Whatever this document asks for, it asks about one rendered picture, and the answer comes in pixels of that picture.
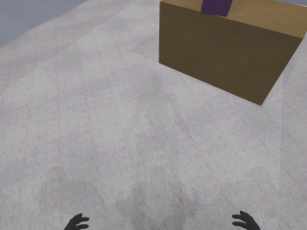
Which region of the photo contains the robot left hand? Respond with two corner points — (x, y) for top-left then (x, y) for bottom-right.
(63, 213), (89, 230)

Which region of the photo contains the carton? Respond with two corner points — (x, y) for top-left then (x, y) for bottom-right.
(201, 0), (233, 17)

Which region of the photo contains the robot right hand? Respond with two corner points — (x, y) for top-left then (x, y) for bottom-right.
(232, 211), (261, 230)

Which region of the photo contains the pedestal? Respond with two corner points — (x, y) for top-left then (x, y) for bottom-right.
(158, 0), (307, 106)

